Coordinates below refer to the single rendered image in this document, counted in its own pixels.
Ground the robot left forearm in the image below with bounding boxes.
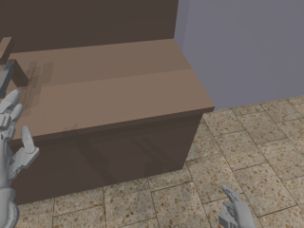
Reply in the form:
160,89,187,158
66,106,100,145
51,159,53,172
0,187,20,228

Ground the robot left hand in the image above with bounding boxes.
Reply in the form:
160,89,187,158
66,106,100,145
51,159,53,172
0,89,40,189

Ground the robot right hand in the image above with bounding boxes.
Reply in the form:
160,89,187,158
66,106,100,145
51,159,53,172
218,184,257,228

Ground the counter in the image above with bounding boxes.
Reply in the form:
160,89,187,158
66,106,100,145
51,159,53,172
0,0,215,206

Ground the tap lever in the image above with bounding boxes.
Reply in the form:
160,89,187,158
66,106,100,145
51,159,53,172
0,62,14,99

